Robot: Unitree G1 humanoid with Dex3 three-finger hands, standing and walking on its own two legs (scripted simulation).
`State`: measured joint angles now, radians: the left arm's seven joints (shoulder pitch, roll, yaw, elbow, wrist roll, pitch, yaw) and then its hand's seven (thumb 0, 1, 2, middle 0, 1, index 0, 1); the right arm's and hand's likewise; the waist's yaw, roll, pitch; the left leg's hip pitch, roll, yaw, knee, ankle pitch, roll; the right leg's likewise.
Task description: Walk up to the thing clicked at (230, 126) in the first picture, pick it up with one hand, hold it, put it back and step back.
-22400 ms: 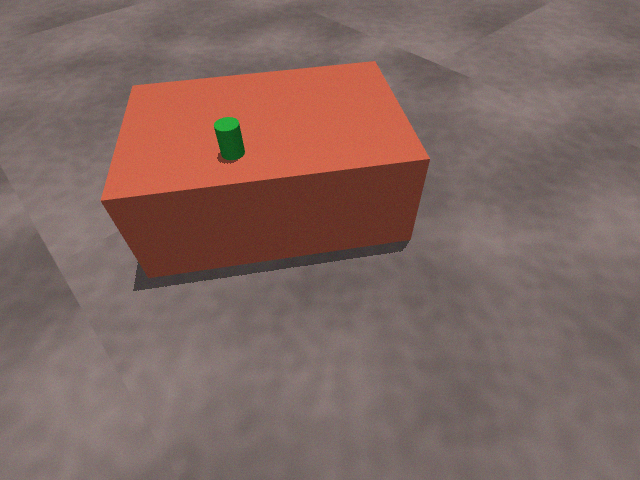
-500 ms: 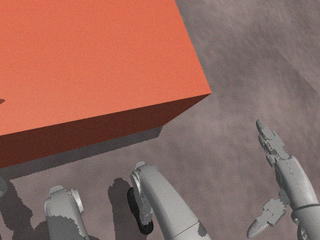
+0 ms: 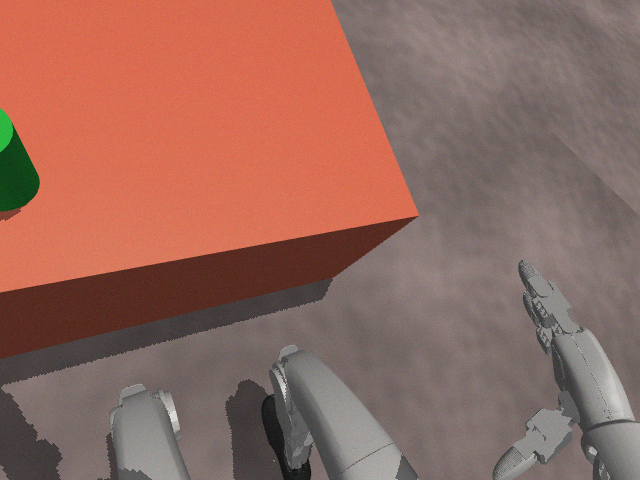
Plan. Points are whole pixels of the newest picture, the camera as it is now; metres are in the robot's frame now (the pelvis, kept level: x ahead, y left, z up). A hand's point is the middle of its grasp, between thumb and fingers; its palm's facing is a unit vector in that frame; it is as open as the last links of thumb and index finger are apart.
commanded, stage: rise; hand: left
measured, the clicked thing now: out of the picture +0.56 +0.25 -0.10
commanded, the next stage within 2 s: home in 0.10 s
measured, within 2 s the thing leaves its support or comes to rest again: neither
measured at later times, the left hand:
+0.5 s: hand out of the picture +0.47 +0.41 +0.09, palm faces +0.51 -0.80 -0.31, open 17.2 cm
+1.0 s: hand out of the picture +0.27 +0.23 +0.08, palm faces +0.24 -0.93 -0.29, open 17.3 cm
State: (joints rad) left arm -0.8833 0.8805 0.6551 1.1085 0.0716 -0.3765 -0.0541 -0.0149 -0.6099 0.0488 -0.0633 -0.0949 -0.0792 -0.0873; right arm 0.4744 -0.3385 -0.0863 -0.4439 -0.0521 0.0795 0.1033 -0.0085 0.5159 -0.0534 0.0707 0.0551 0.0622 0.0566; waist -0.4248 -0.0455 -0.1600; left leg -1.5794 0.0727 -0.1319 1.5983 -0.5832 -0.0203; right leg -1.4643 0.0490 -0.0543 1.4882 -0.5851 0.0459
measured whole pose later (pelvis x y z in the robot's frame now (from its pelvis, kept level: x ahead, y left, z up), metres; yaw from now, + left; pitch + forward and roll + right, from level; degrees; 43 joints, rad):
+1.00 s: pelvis +0.05 +0.00 +0.13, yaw +4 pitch +11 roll -2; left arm 0.20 0.25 0.11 0.31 -0.02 0.03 0.11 -0.01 -0.52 0.07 -0.07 -0.07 -0.06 -0.07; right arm 0.43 -0.20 0.02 0.05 0.04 0.15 -0.05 0.01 -0.88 -0.89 0.21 0.30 0.20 0.30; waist -0.03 0.01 -0.15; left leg -0.73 0.04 -0.01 0.99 -0.46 -0.01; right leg -0.67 -0.01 0.03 0.95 -0.48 0.04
